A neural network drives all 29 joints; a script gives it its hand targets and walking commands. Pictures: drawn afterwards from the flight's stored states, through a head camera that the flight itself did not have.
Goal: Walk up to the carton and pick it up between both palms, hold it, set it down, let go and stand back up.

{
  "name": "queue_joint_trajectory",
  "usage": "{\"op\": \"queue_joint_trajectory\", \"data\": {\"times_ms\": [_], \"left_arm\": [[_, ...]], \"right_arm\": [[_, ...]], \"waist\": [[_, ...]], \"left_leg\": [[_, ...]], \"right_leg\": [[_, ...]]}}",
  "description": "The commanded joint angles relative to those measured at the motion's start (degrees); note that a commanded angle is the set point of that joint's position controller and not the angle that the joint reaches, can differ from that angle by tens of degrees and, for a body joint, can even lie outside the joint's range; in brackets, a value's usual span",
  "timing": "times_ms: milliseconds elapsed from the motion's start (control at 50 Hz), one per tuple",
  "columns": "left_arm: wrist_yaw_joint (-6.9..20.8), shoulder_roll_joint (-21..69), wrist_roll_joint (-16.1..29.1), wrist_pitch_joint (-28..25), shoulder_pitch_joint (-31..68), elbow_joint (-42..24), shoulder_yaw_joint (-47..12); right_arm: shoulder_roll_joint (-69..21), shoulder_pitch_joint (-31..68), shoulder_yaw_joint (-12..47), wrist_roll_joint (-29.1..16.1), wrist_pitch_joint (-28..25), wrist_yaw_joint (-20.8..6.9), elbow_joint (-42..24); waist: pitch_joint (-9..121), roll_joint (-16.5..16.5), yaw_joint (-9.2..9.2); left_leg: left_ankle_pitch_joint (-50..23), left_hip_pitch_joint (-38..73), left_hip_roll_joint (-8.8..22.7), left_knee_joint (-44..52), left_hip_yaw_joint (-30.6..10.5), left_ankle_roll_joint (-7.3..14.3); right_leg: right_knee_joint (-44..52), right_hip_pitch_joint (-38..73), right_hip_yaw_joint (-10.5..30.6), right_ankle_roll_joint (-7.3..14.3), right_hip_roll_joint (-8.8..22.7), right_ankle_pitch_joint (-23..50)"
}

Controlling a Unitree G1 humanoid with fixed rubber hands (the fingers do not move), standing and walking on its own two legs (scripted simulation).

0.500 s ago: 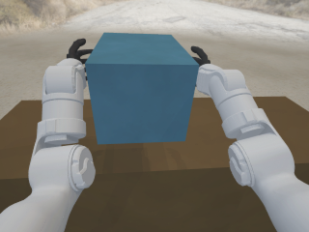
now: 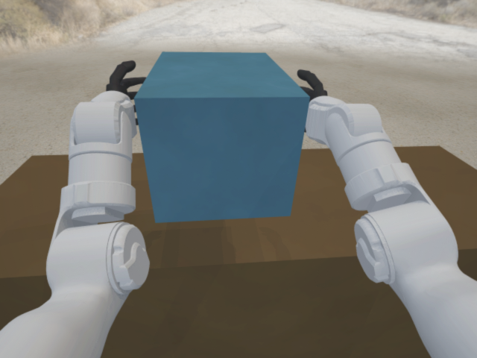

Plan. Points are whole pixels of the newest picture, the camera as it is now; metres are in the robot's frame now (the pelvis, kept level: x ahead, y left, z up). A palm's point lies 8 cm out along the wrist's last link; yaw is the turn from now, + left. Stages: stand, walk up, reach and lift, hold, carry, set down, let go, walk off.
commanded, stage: hold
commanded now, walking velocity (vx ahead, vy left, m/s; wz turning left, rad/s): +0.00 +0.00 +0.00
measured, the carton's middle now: (219, 124) +0.42 +0.00 +0.28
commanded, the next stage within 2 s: none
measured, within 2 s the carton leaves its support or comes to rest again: neither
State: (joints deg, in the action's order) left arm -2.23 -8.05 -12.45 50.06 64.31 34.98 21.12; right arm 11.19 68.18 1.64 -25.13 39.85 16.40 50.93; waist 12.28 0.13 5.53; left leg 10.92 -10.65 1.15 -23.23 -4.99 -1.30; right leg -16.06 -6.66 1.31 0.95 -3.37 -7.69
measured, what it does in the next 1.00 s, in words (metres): stands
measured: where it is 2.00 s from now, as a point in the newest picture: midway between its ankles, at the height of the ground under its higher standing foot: outside the picture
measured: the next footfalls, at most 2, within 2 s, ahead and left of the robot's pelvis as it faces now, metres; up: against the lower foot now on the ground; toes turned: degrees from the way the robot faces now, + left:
none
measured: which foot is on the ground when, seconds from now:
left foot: down 0.00-1.00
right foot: down 0.00-1.00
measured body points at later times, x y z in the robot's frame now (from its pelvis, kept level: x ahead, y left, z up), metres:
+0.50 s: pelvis +0.00 +0.00 +0.00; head -0.09 +0.02 +0.44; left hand +0.40 +0.16 +0.33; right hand +0.38 -0.15 +0.32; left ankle +0.02 +0.13 -0.75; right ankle +0.01 -0.11 -0.75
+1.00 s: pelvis +0.00 +0.00 +0.00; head -0.09 +0.02 +0.44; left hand +0.40 +0.16 +0.34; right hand +0.38 -0.14 +0.32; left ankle +0.02 +0.13 -0.75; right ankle +0.01 -0.11 -0.75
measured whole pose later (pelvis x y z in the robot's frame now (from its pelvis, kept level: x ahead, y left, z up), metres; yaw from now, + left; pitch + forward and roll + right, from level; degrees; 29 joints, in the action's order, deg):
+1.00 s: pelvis +0.00 +0.00 +0.00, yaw +1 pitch -2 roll -2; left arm -2.0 -8.5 -12.0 50.3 63.7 32.9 20.6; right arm 10.9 66.1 2.7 -25.8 40.2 17.2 47.5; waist 12.0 0.3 5.9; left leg 11.3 -10.3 1.2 -23.4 -6.0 -1.5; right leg -15.2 -5.6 0.9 1.1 -3.6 -7.7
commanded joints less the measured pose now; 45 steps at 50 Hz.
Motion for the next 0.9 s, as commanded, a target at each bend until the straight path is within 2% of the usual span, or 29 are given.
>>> {"op": "queue_joint_trajectory", "data": {"times_ms": [0, 40, 60, 100, 140, 180, 220, 280, 300, 320, 340, 360, 380, 440, 480, 500, 560, 580, 600, 640, 680, 720, 740, 760, 800, 820, 840, 860, 880], "left_arm": [[8.0, 35.8, 10.8, -5.4, 44.6, -7.1, -17.6], [8.6, 35.9, 10.4, -5.0, 43.2, -5.6, -17.2], [8.6, 36.4, 11.5, -5.3, 43.8, -7.7, -18.8], [8.4, 37.0, 12.4, -5.4, 44.0, -8.8, -19.5], [8.4, 37.6, 12.8, -5.3, 44.7, -10.4, -21.0], [8.7, 37.7, 11.8, -4.6, 42.0, -10.2, -20.1], [9.3, 37.1, 11.2, -4.1, 40.4, -8.3, -19.8], [9.5, 38.0, 12.1, -4.6, 41.4, -8.5, -20.3], [9.2, 38.6, 12.7, -4.6, 41.2, -9.5, -21.2], [9.1, 38.5, 12.4, -4.6, 41.4, -9.0, -20.4], [8.9, 37.3, 11.8, -4.6, 41.4, -10.4, -20.0], [8.8, 37.4, 11.8, -4.7, 42.1, -10.7, -20.4], [8.6, 38.1, 11.7, -4.4, 41.9, -10.6, -20.3], [8.3, 38.1, 11.9, -4.1, 41.7, -12.2, -20.9], [8.1, 37.5, 11.4, -4.0, 43.1, -11.2, -20.0], [8.1, 37.4, 11.0, -3.9, 43.0, -10.1, -19.4], [7.8, 38.4, 12.0, -4.2, 42.1, -10.4, -21.0], [7.8, 38.5, 11.9, -4.1, 42.2, -10.2, -20.8], [8.1, 37.7, 11.1, -4.0, 42.1, -8.3, -19.6], [8.5, 37.5, 11.3, -4.0, 43.3, -8.0, -20.1], [8.5, 38.4, 12.2, -4.4, 43.1, -9.8, -21.5], [8.4, 37.2, 11.7, -4.5, 45.1, -8.3, -20.0], [8.5, 36.6, 11.2, -4.6, 43.1, -7.1, -18.8], [8.7, 37.6, 11.0, -4.5, 43.0, -6.3, -19.4], [8.8, 37.1, 11.1, -4.8, 43.1, -6.3, -18.4], [8.8, 37.1, 11.3, -4.9, 42.7, -7.1, -18.7], [8.9, 38.0, 12.2, -5.2, 43.2, -9.2, -19.6], [8.7, 37.1, 11.8, -5.1, 42.9, -8.6, -18.9], [8.8, 37.2, 11.1, -4.8, 41.8, -8.1, -18.8]], "right_arm": [[-37.8, 51.8, 8.6, -10.2, -2.4, -7.8, -20.5], [-36.9, 50.4, 7.9, -9.8, -2.1, -7.5, -19.3], [-37.3, 51.3, 8.7, -10.3, -2.5, -7.5, -21.8], [-37.3, 51.8, 8.6, -10.3, -2.5, -6.9, -24.3], [-37.0, 50.7, 8.1, -10.1, -2.4, -6.5, -24.1], [-36.0, 48.1, 8.1, -9.9, -1.8, -6.3, -23.3], [-34.5, 48.1, 7.9, -9.6, -1.6, -6.3, -22.4], [-35.3, 51.3, 8.6, -9.8, -2.2, -6.3, -26.5], [-36.0, 52.0, 9.8, -10.9, -2.4, -6.2, -28.6], [-35.5, 52.5, 9.3, -10.4, -2.1, -6.1, -27.7], [-36.1, 50.6, 9.8, -10.9, -1.8, -6.2, -26.9], [-36.2, 50.4, 9.6, -11.1, -1.8, -6.3, -26.0], [-35.8, 50.5, 9.4, -11.0, -1.8, -6.6, -25.5], [-36.6, 51.3, 10.5, -11.7, -2.1, -7.2, -27.0], [-36.6, 51.2, 9.3, -10.9, -1.6, -7.4, -24.2], [-36.2, 50.4, 8.7, -10.2, -1.3, -7.7, -22.0], [-37.0, 51.6, 9.7, -10.5, -2.1, -7.6, -25.2], [-36.6, 50.2, 8.8, -10.3, -1.9, -7.5, -23.8], [-35.6, 48.3, 7.7, -9.3, -1.4, -7.4, -20.9], [-35.2, 49.4, 7.3, -9.7, -1.7, -7.6, -20.4], [-36.2, 49.8, 8.6, -10.4, -2.0, -7.7, -22.5], [-35.9, 50.7, 7.3, -9.8, -1.5, -7.5, -20.8], [-35.7, 48.7, 7.2, -9.2, -1.3, -7.4, -19.5], [-35.4, 51.8, 7.5, -9.5, -1.9, -7.3, -22.2], [-35.8, 51.3, 7.2, -9.8, -1.9, -7.4, -21.8], [-35.8, 50.7, 7.9, -9.9, -2.0, -7.2, -22.0], [-36.9, 51.8, 9.2, -10.8, -2.5, -7.0, -25.4], [-36.1, 52.1, 8.8, -11.1, -2.3, -6.9, -25.2], [-36.0, 50.2, 9.3, -10.9, -1.9, -6.6, -24.4]], "waist": [[17.7, 1.1, -0.73], [16.0, 2.1, -0.37], [19.5, 2.4, -0.31], [21.2, 3.0, 1.03], [20.4, 4.6, 2.12], [18.4, 5.2, 2.05], [16.2, 3.9, 2.20], [19.5, 2.7, 1.93], [21.0, 2.8, 1.59], [19.2, 3.0, 1.96], [19.5, 2.3, 0.81], [19.2, 3.3, 1.49], [18.1, 4.0, 1.17], [20.5, 3.7, 0.10], [18.3, 3.4, -0.03], [16.0, 3.6, 0.20], [19.8, 3.5, 0.23], [18.6, 3.8, 0.67], [15.9, 3.7, 0.76], [16.2, 5.4, 1.08], [18.8, 4.8, 1.33], [16.4, 3.5, 1.14], [15.4, 3.0, 1.23], [16.8, 3.7, 1.00], [16.7, 3.5, 1.01], [18.7, 3.7, 0.92], [21.5, 3.7, 0.92], [20.1, 3.6, 0.56], [19.5, 3.1, 0.94]], "left_leg": [[-8.3, 3.2, -2.6, 3.1, 1.5, -0.8], [-7.9, 3.2, -2.8, 3.2, 1.6, -1.2], [-9.4, 4.2, -2.6, 2.7, 1.6, -1.3], [-11.1, 5.2, -2.9, 1.5, 1.5, -1.7], [-11.6, 5.9, -2.9, 1.6, 1.3, -2.0], [-12.9, 5.5, -2.8, 1.4, 1.1, -2.3], [-10.7, 5.3, -2.6, 2.5, 1.0, -2.2], [-11.1, 5.6, -2.7, 2.1, 0.9, -1.8], [-13.4, 6.2, -2.7, 1.5, 0.9, -2.1], [-13.5, 6.0, -2.9, 1.0, 0.7, -2.2], [-13.2, 5.7, -2.9, 1.2, 0.7, -1.9], [-12.2, 6.3, -2.9, 1.5, 1.0, -2.0], [-11.8, 5.4, -2.6, 1.9, 0.8, -2.3], [-13.6, 5.3, -2.3, 1.8, 0.8, -2.2], [-10.5, 5.7, -2.4, 2.3, 0.9, -2.0], [-8.5, 4.5, -2.3, 3.2, 1.3, -1.9], [-11.5, 5.5, -2.3, 2.2, 0.8, -2.0], [-11.9, 5.1, -2.4, 1.9, 1.0, -2.5], [-9.2, 4.7, -2.4, 2.4, 1.1, -2.2], [-7.7, 4.0, -2.3, 3.2, 1.2, -2.1], [-10.2, 4.5, -2.1, 2.4, 0.9, -2.3], [-7.8, 3.8, -2.5, 2.7, 1.3, -2.0], [-7.5, 4.0, -2.7, 3.0, 1.0, -1.9], [-7.7, 3.6, -2.5, 2.8, 1.1, -1.9], [-8.1, 3.1, -2.5, 3.1, 1.2, -1.8], [-10.1, 4.3, -2.5, 2.6, 0.8, -1.6], [-11.9, 5.1, -2.9, 1.4, 0.7, -1.9], [-12.5, 5.3, -2.7, 1.5, 0.8, -2.0], [-13.6, 6.0, -2.9, 1.4, 1.1, -1.6]], "right_leg": [[1.3, 7.5, 0.5, -2.6, -0.6, 10.2], [1.4, 7.4, 0.8, -2.4, -0.3, 10.3], [1.0, 8.1, 0.6, -2.6, -0.9, 10.7], [0.7, 8.1, 0.7, -2.4, -0.6, 14.2], [0.8, 7.5, 0.8, -2.3, -0.7, 14.8], [0.6, 8.3, 0.6, -2.2, -0.7, 15.7], [1.3, 7.4, 0.5, -2.0, -0.4, 13.2], [0.8, 8.0, 0.6, -2.4, -0.4, 13.9], [0.3, 8.9, 0.4, -2.4, -0.8, 16.3], [0.3, 8.4, 0.4, -2.5, -0.7, 17.0], [0.3, 9.3, 0.5, -2.8, -0.8, 16.6], [0.5, 8.3, 0.7, -2.4, -0.8, 15.2], [0.7, 8.0, 0.1, -2.1, -1.1, 13.8], [0.3, 9.3, -0.3, -2.2, -1.9, 13.5], [0.9, 7.0, 0.1, -2.3, -1.4, 11.1], [1.1, 6.1, 0.1, -2.2, -1.3, 8.8], [0.5, 7.5, 0.3, -2.3, -1.3, 12.1], [0.4, 7.5, 0.3, -2.0, -1.2, 12.6], [1.1, 6.1, 0.4, -2.2, -0.9, 10.8], [1.5, 6.3, 0.3, -1.8, -1.0, 8.8], [0.7, 7.7, 0.4, -1.8, -1.4, 11.1], [1.3, 6.2, 0.4, -2.2, -0.8, 9.3], [1.7, 5.9, 0.7, -2.3, -0.6, 10.0], [1.6, 6.3, 0.6, -2.1, -0.7, 9.4], [1.6, 7.2, 0.4, -2.0, -0.8, 9.9], [1.2, 7.6, 0.6, -2.0, -0.6, 12.2], [0.8, 8.8, 0.8, -2.5, -0.6, 14.9], [0.6, 8.9, 0.5, -2.5, -0.7, 15.7], [0.8, 8.8, 0.8, -2.5, -0.5, 17.3]]}}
